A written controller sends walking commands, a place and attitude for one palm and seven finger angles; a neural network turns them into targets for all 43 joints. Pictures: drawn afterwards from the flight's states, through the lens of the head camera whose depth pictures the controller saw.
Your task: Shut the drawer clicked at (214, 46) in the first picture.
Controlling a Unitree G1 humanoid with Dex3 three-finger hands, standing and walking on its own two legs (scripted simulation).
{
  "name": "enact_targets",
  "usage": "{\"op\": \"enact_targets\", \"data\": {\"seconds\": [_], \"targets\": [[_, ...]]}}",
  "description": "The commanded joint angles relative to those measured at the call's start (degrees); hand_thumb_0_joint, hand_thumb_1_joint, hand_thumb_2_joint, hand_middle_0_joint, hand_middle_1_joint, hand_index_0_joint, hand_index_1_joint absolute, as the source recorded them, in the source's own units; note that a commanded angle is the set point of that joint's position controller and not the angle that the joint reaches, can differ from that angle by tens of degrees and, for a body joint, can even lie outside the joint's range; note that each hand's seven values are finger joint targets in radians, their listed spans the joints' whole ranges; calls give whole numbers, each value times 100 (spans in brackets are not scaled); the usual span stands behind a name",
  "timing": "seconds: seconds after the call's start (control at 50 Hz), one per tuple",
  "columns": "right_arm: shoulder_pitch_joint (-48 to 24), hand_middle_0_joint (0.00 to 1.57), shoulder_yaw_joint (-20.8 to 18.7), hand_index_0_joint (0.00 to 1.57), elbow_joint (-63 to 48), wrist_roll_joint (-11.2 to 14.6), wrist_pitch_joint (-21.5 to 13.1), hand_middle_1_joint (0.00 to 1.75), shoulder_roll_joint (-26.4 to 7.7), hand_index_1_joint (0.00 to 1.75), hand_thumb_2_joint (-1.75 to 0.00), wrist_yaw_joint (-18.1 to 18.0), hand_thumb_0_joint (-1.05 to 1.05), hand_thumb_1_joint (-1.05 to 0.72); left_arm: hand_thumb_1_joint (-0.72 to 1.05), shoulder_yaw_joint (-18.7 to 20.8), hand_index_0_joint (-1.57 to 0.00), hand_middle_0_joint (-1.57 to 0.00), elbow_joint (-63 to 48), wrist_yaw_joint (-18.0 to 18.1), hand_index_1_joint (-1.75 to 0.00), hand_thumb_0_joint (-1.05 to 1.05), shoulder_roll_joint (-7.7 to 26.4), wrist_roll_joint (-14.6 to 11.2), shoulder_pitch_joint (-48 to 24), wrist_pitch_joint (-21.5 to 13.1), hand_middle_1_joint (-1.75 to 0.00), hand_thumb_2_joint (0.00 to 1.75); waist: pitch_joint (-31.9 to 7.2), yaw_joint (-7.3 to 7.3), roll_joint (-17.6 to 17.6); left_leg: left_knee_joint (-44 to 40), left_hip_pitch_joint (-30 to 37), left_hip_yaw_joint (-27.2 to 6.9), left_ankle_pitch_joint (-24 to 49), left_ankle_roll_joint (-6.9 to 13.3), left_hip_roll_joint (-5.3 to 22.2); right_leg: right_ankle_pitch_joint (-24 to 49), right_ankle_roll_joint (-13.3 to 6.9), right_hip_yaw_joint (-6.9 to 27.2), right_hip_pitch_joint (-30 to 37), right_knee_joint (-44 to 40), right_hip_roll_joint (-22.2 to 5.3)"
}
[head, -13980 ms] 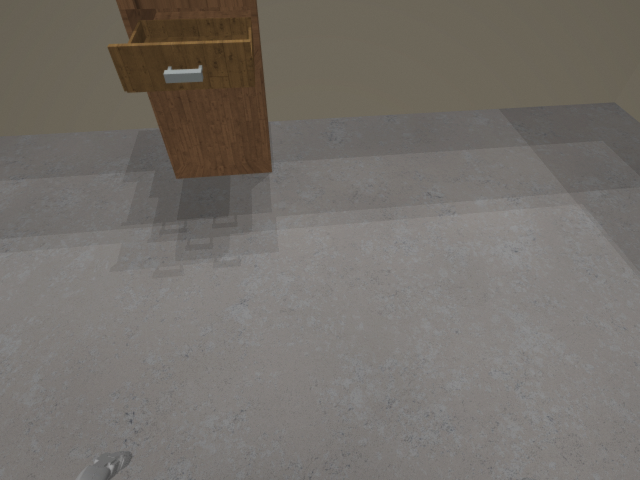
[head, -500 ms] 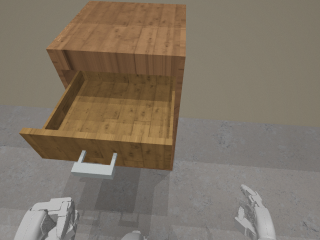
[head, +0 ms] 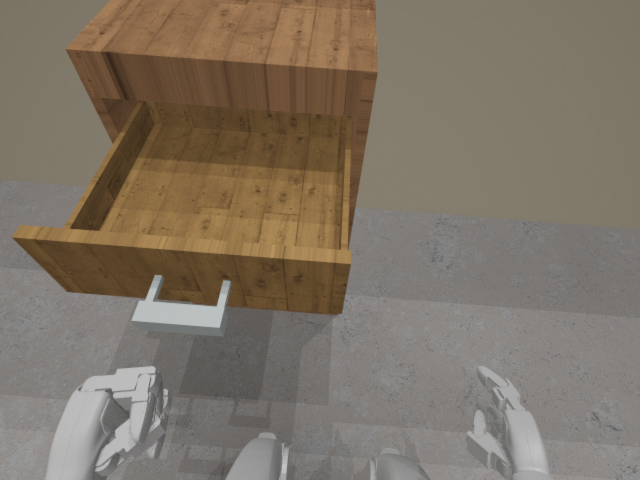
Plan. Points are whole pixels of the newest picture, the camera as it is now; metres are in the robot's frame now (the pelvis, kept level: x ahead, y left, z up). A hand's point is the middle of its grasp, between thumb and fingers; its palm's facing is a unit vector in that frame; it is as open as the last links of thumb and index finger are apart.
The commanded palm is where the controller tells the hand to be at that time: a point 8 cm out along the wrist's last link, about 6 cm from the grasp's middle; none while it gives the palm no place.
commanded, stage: bring the fist close to the handle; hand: left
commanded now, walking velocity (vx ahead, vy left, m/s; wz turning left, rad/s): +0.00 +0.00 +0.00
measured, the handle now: (186, 301) +0.33 +0.20 +0.00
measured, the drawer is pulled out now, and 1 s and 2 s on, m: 0.29 0.29 0.23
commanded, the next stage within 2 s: push the drawer shut in 0.86 s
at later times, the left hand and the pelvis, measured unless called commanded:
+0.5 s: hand (191, 389) +0.22 +0.17 +0.00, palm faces -0.04 -1.00 -0.04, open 3.3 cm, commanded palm +0.20 +0.23 +0.01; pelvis +0.00 +0.00 -0.03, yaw -1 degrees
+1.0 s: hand (196, 385) +0.23 +0.16 +0.01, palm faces -0.03 -1.00 -0.06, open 3.3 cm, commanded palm +0.21 +0.22 +0.01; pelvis +0.00 +0.00 -0.03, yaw -1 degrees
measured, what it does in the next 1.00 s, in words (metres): stands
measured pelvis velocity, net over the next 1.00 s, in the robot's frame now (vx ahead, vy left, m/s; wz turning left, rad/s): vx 0.00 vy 0.00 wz -0.01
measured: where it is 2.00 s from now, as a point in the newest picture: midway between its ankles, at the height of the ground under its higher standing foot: outside the picture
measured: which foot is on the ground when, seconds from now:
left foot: down 0.00-1.00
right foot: down 0.00-1.00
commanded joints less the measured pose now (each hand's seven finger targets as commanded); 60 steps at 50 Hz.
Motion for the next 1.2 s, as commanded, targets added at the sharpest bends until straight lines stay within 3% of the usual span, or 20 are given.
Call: {"op": "enact_targets", "data": {"seconds": [0.0, 0.12, 0.2, 0.28, 0.4, 0.44, 0.5, 0.56, 0.6, 0.66, 0.7, 0.76, 0.84, 0.92, 1.02, 1.08, 1.18], "targets": [[-434, 20, -247, 20, -933, -44, -329, 30, -786, 30, -90, -61, 0, -90, 90, 87, -140, -140, -1208, 135, -160, 0, 406, 57, -249, -477, -160, 90, -870, -90, 144, -989, 670, -171, 910, 83, -127, 469, -68, 175, 77, -765, 143], [-381, 20, -235, 20, -1087, -72, -173, 30, -833, 30, -90, -38, 0, -90, 90, -69, -140, -140, -1042, 395, -160, 0, 308, 248, -440, -359, -160, 90, -1084, -69, 21, -873, 397, -194, 544, 72, -143, 178, -62, 161, -209, -532, 129], [-347, 20, -228, 20, -1113, -85, -26, 30, -849, 30, -90, -53, 0, -90, 90, 251, -140, -140, -1000, 568, -160, 0, 620, 298, -700, -277, -160, 90, -1232, -13, 20, -754, 219, -170, 585, 70, -141, 201, -83, 217, -206, -458, 144], [-300, 20, -209, 20, -1115, -94, 13, 30, -833, 30, -90, -33, 0, -90, 90, 131, -140, -140, -1007, 552, -160, 0, 468, 228, -821, -347, -160, 90, -1468, -55, 129, -590, 249, -135, 780, 64, -140, 389, -75, 233, -272, -378, 139], [-278, 20, -193, 20, -974, -107, 49, 30, -908, 30, -90, -27, 0, -90, 90, 42, -140, -140, -593, 409, -160, 0, 453, 226, -1146, -380, -160, 90, -1393, -176, 130, -372, 16, -178, 856, 71, -124, 471, -87, 222, -543, -204, 155], [-278, 20, -218, 20, -977, -114, 53, 30, -923, 30, -90, -13, 0, -90, 90, 83, -140, -140, -510, 386, -160, 0, 480, 215, -1188, -394, -160, 90, -1510, -159, 112, -278, -47, -143, 870, 72, -134, 497, -78, 248, -565, -151, 139], [-266, 20, -243, 20, -1030, -95, 82, 30, -909, 30, -90, -14, 0, -90, 90, 332, -140, -140, -889, 429, -160, 0, 717, 154, -1069, -423, -160, 90, -1882, -7, 247, -347, 179, -142, 1199, 66, -123, 760, -109, 247, -297, -113, 144], [-257, 20, -275, 20, -1077, -76, 129, 30, -842, 30, -90, 14, 0, -90, 90, 326, -140, -140, -1210, 485, -160, 0, 632, 94, -695, -397, -160, 90, -2146, 64, 330, -386, 473, -107, 1659, 54, -108, 1191, -96, 222, -112, -98, 134], [-262, 20, -275, 20, -1028, -72, 191, 30, -831, 30, -90, 11, 0, -90, 90, 314, -140, -140, -1062, 549, -160, 0, 630, 134, -720, -339, -160, 90, -1942, -16, 231, -362, 355, -124, 1637, 63, -103, 1191, -87, 216, -165, -113, 149], [-271, 20, -259, 20, -1033, -83, 234, 30, -852, 30, -90, 38, 0, -90, 90, -2, -140, -140, -886, 567, -160, 0, 357, 218, -747, -310, -160, 90, -1586, -152, 186, -351, 216, -160, 1352, 51, -96, 940, -64, 156, -452, -106, 149], [-269, 20, -260, 20, -1027, -84, 269, 30, -874, 30, -90, 17, 0, -90, 90, -25, -140, -140, -620, 556, -160, 0, 340, 258, -808, -266, -160, 90, -1395, -248, -127, -301, -11, -164, 1077, 82, -103, 739, -51, 172, -501, -174, 164], [-242, 20, -249, 20, -1100, -88, 258, 30, -902, 30, -90, 0, 0, -90, 90, -59, -140, -140, -719, 503, -160, 0, 366, 260, -911, -327, -160, 90, -1516, -212, -65, -268, -15, -139, 973, 86, -127, 664, -58, 225, -474, -168, 150], [-205, 20, -256, 20, -1155, -98, 255, 30, -862, 30, -90, -13, 0, -90, 90, 174, -140, -140, -1155, 542, -160, 0, 612, 218, -802, -465, -160, 90, -1928, -54, 218, -289, 279, -106, 1365, 72, -125, 992, -85, 248, -280, -101, 135], [-236, 20, -253, 20, -1093, -101, 300, 30, -812, 30, -90, -5, 0, -90, 90, 321, -140, -140, -992, 594, -160, 0, 635, 201, -689, -460, -160, 90, -1779, -39, 165, -258, 131, -74, 1355, 66, -133, 1041, -81, 265, -202, -128, 148], [-228, 20, -227, 20, -1059, -83, 331, 30, -884, 30, -90, -6, 0, -90, 90, 123, -140, -140, -664, 497, -160, 0, 492, 225, -1105, -340, -160, 90, -1497, -250, 26, -163, -108, -80, 1011, 92, -135, 757, -46, 296, -418, -206, 154], [-171, 20, -198, 20, -1014, -87, 292, 30, -948, 30, -90, -44, 0, -90, 90, 195, -140, -140, -573, 424, -160, 0, 657, 185, -1661, -336, -160, 90, -1460, -332, -35, -91, -229, -76, 750, 115, -134, 448, -41, 379, -499, -306, 149], [-129, 20, -180, 20, -967, -94, 220, 30, -965, 30, -90, -77, 0, -90, 90, 499, -140, -140, -615, 389, -160, 0, 917, 72, -2052, -380, -160, 90, -1902, -179, 187, -126, -36, -31, 1042, 120, -141, 703, -63, 443, -197, -300, 132]]}}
